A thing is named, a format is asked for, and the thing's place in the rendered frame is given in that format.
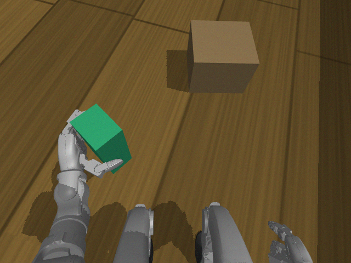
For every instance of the left robot hand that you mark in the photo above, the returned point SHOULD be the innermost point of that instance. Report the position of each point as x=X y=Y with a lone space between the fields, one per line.
x=72 y=152

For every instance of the left robot arm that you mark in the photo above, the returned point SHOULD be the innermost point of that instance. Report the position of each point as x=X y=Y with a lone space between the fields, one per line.
x=66 y=240

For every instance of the right robot hand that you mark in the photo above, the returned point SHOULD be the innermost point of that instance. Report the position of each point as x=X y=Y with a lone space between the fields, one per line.
x=293 y=251

